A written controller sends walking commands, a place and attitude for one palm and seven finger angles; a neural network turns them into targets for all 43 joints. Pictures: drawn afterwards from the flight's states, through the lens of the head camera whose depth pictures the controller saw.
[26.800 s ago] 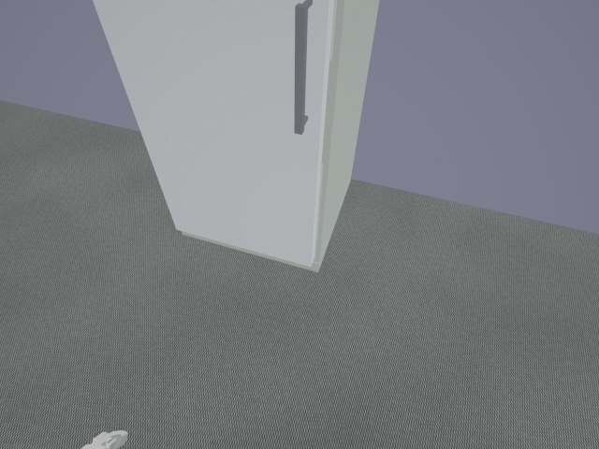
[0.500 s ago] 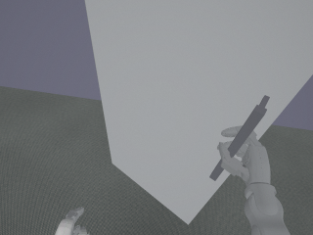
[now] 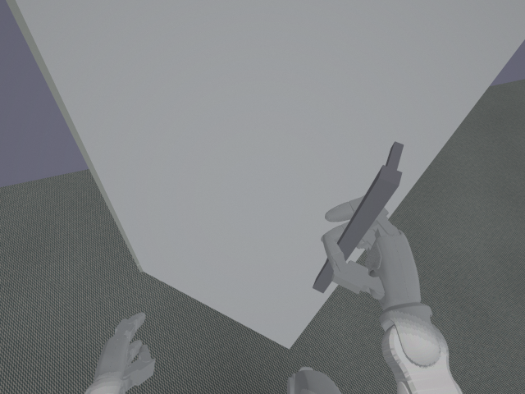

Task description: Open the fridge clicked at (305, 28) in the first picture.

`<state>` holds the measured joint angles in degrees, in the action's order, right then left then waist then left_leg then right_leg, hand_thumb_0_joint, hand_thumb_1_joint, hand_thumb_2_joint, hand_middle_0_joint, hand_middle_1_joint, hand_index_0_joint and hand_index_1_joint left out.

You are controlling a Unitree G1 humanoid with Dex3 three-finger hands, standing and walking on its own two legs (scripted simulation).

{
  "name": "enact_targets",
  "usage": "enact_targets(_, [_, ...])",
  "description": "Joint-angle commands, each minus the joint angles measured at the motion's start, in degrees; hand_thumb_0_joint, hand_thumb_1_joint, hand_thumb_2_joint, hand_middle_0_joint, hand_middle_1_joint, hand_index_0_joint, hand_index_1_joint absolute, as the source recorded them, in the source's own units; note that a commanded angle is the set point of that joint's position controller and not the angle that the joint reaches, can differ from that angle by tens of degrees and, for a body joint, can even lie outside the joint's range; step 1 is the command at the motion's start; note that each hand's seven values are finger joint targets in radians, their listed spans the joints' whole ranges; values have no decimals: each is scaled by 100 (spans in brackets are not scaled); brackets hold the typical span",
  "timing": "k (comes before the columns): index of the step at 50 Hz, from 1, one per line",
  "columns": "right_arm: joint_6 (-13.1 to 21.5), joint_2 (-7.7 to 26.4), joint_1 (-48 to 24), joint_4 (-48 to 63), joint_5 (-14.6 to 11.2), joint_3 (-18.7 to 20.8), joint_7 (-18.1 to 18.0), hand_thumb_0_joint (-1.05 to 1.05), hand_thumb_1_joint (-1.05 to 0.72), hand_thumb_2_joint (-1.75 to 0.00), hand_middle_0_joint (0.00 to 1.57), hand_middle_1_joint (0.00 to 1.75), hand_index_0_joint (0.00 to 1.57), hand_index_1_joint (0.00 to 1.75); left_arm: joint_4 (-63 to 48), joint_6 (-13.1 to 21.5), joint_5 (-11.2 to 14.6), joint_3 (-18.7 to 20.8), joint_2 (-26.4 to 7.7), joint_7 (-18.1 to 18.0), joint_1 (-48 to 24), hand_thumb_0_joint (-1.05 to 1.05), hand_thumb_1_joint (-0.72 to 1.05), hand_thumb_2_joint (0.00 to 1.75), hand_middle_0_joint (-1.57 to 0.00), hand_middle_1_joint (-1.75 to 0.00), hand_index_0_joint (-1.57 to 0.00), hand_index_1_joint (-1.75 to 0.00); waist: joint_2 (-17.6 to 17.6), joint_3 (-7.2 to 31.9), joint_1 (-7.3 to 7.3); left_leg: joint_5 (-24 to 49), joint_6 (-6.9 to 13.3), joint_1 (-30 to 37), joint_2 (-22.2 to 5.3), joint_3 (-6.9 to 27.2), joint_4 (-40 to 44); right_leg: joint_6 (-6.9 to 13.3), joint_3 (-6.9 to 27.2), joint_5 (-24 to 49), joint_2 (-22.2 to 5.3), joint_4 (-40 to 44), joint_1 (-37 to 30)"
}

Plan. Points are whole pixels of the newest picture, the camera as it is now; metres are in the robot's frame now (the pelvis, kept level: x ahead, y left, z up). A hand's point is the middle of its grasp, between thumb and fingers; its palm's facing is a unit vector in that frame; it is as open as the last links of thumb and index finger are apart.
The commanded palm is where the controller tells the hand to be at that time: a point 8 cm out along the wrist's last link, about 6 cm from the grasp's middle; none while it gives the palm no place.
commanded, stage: walk backward, drawing the door open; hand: right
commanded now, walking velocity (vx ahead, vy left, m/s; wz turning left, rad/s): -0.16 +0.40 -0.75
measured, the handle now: (350, 232) +0.32 -0.08 +0.11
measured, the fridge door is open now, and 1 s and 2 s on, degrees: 48 77 68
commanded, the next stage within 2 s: stop walking and hold the door back in 0.74 s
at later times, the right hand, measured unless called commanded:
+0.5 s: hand (265, 334) +0.17 +0.03 +0.11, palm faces +0.50 +0.81 -0.31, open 6.4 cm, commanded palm +0.12 +0.00 +0.12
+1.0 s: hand out of the picture +0.09 +0.14 +0.11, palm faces +0.85 +0.35 -0.39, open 6.1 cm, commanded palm +0.05 +0.09 +0.11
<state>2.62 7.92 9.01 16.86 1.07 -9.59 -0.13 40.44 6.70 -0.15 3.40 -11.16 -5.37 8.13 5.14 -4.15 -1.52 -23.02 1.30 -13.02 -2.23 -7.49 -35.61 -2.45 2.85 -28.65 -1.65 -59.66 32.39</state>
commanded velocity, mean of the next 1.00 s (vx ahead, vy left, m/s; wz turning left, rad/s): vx -0.13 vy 0.22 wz -0.61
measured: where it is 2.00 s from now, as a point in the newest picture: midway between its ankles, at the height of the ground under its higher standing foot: outside the picture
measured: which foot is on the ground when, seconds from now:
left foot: down 0.00-0.10, up 0.12-0.34, down 0.36-0.62, up 0.64-0.90, down 0.92-1.00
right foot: up 0.00-0.08, down 0.10-0.36, up 0.38-0.60, down 0.62-0.92, up 0.94-1.00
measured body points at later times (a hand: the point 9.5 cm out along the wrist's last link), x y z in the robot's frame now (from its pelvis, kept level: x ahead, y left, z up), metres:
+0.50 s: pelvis -0.02 +0.27 +0.00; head +0.06 +0.29 +0.44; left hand +0.23 +0.42 -0.13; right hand +0.14 -0.01 +0.13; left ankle +0.08 +0.35 -0.72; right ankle -0.10 +0.14 -0.63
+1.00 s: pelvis +0.07 +0.50 -0.01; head +0.13 +0.50 +0.44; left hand +0.36 +0.54 -0.13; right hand +0.04 +0.12 +0.13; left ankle +0.20 +0.57 -0.73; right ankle -0.07 +0.35 -0.66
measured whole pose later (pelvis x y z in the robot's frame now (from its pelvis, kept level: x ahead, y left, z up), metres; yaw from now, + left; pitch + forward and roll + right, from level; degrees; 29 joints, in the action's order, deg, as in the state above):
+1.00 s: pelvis +0.07 +0.50 -0.01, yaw -45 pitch -2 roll +0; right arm 7.3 16.0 5.4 1.6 -1.0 13.4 -5.6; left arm 39.9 5.5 0.1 2.7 -14.6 -5.0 8.1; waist 6.3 -6.7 3.1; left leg -16.0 -2.3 -20.3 -5.0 -3.0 -38.8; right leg -2.4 8.5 -29.0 -3.2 -62.5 27.5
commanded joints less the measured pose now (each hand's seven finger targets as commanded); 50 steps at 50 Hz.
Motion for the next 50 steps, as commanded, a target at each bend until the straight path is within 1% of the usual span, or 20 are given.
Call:
enact_targets(1, [768, 113, -1267, 1493, 30, 336, 68, 0, -90, -90, 45, 140, 45, 140, -1132, 478, -106, -158, -123, -204, -319, 0, 90, 90, -20, -30, -20, -30, -1580, 715, -104, 3792, 769, 218, -1050, -126, 266, 183, -762, -19, -178, 916, -569])
enact_targets(3, [894, -41, -1108, 1502, -70, 167, 82, 0, -90, -90, 45, 140, 45, 140, -1073, 507, -113, -134, -220, -192, 88, 0, 90, 90, -20, -30, -20, -30, -931, 1065, -474, 3623, 245, -773, -424, -497, -2007, 258, -618, 2189, -195, 3635, -2505])
enact_targets(5, [1145, -10, -1076, 1421, 165, 82, 84, 0, -90, -90, 45, 140, 45, 140, -1103, 484, -311, 81, -884, -37, 157, 0, 90, 90, -20, -30, -20, -30, 642, 1360, -307, -1367, -461, -3652, 183, 656, -4127, 1429, 4040, 6635, -3107, 3958, -4818])
enact_targets(7, [1173, 201, -1052, 1576, 247, 364, 12, 0, -90, -90, 45, 140, 45, 140, -1249, 395, -272, 133, -1090, 136, -427, 0, 90, 90, -20, -30, -20, -30, -558, 1047, -110, -612, -415, -3609, -196, 1496, -4104, 1830, 3478, 4814, -3294, 3978, -3848])
enact_targets(10, [1018, 489, -1376, 2423, 124, 713, -11, 0, -90, -90, 45, 140, 45, 140, -1158, 425, -260, 134, -844, 144, -536, 0, 90, 90, -20, -30, -20, -30, 591, 687, 19, 251, -469, -2199, -339, 1569, -3114, 1229, 1877, 3019, -2214, 3895, -2115])
enact_targets(12, [824, 227, -863, 2030, -31, 760, -90, 0, -90, -90, 45, 140, 45, 140, -1275, 457, -115, 143, -760, 209, -507, 0, 90, 90, -20, -30, -20, -30, 917, 1043, 155, 621, -412, -387, -74, 957, -1596, 654, 446, 1926, -1359, 3814, -1131])
enact_targets(15, [699, 489, -905, 1970, -54, 1105, -273, 0, -90, -90, 45, 140, 45, 140, -1375, 348, 69, 92, -689, 162, -361, 0, 90, 90, -20, -30, -20, -30, 936, 1302, 129, 1093, -548, 1139, 576, -155, -243, 435, 73, -344, -721, 3855, -280])
enact_targets(17, [684, 698, -1002, 2173, -16, 1232, -343, 0, -90, -90, 45, 140, 45, 140, -1391, 308, 155, 4, -400, 134, -524, 0, 90, 90, -20, -30, -20, -30, 87, 1417, 186, 402, -492, 942, 210, 93, 824, 266, -179, -474, -263, 2650, -382])
enact_targets(18, [641, 1050, -1032, 2236, -36, 1537, -404, 0, -90, -90, 45, 140, 45, 140, -1314, 283, 141, -44, -167, 98, -504, 0, 90, 90, -20, -30, -20, -30, -1343, 1400, 207, -516, -202, 196, -528, 882, 1892, -15, -747, -567, 306, 979, -534])
enact_targets(20, [668, 1694, -1332, 2490, 56, 2085, -451, 0, -90, -90, 45, 140, 45, 140, -1217, 390, 10, 101, -207, -51, -591, 0, 90, 90, -20, -30, -20, -30, -2634, 1472, 320, -1060, 898, -1066, -2103, 2978, 2645, 16, -339, -1186, 488, -2716, -519])
enact_targets(24, [894, 1143, -683, 2040, -104, 1829, -363, 0, -90, -90, 45, 140, 45, 140, -1227, 209, -91, -137, -84, -29, -803, 0, 90, 90, -20, -30, -20, -30, -1520, 1262, 166, 2345, 743, 629, -1209, 309, 1015, -17, -810, -565, -71, -699, -325])
enact_targets(29, [877, 1023, -804, 2233, -182, 1772, -399, 0, -90, -90, 45, 140, 45, 140, -1325, 365, -117, -38, -279, -154, -21, 0, 90, 90, -20, -30, -20, -30, -1419, 1613, -76, 2462, 537, -129, -940, 100, 4, 261, -980, 521, -141, 3213, -2305])
enact_targets(30, [887, 947, -815, 2101, -211, 1597, -400, 0, -90, -90, 45, 140, 45, 140, -1347, 365, -116, 16, -394, -180, 156, 0, 90, 90, -20, -30, -20, -30, -505, 1466, -277, 1791, 230, -1367, -869, -73, -962, 367, -265, 1734, -803, 3832, -3557])
enact_targets(32, [1128, 1106, -874, 2311, 52, 1670, -378, 0, -90, -90, 45, 140, 45, 140, -1365, 356, -312, 31, -762, -124, 91, 0, 90, 90, -20, -30, -20, -30, 697, 1441, -8, -888, -504, -3418, -199, 859, -2955, 1536, 3639, 5805, -3545, 4169, -4682])
enact_targets(38, [854, 1053, -648, 2142, -15, 1888, -284, 0, -90, -90, 45, 140, 45, 140, -1054, 352, -153, 130, -689, 74, -193, 0, 90, 90, -20, -30, -20, -30, 1394, 905, 200, 696, -452, -1545, -112, 847, -1811, 669, 314, 3543, -1674, 3800, -2546])
enact_targets(44, [694, 1575, -939, 519, -157, 2660, -628, 0, -90, -90, 45, 140, 45, 140, -1113, 294, 141, 125, -701, 111, 58, 0, 90, 90, -20, -30, -20, -30, 807, 1201, 218, 882, -723, 505, 291, -10, 945, 366, -325, 823, -645, 2628, -1483])
enact_targets(45, [667, 2031, -1404, 269, -170, 3044, -727, 0, -90, -90, 45, 140, 45, 140, -992, 306, 189, 95, -544, 85, 203, 0, 90, 90, -20, -30, -20, -30, -304, 1371, 139, 1227, -569, 402, -224, 509, 1580, 174, -540, 183, -49, 1447, -1551])
enact_targets(46, [654, 2598, -1717, -39, -161, 3408, -782, 0, -90, -90, 45, 140, 45, 140, -1070, 277, 119, 80, -446, 21, -64, 0, 90, 90, -20, -30, -20, -30, -2169, 1371, 223, 1857, -16, 663, -1668, 2142, 1781, 40, -301, -874, 273, -331, -292])
enact_targets(49, [722, 2868, -2411, -1209, -186, 3420, -787, 0, -90, -90, 45, 140, 45, 140, -937, 159, 16, 52, -734, -106, -321, 0, 90, 90, -20, -30, -20, -30, -2496, 1156, 273, 2, 219, -57, -2252, 3544, 2075, 49, 656, -56, 211, -1988, 197])
enact_targets(50, [833, 3023, -2848, -1406, -255, 3457, -795, 0, -90, -90, 45, 140, 45, 140, -826, 74, 8, -9, -835, -132, -498, 0, 90, 90, -20, -30, -20, -30, -1706, 928, 283, 5, 314, -54, -2160, 3293, 1915, 47, 551, 401, 125, -1951, 249])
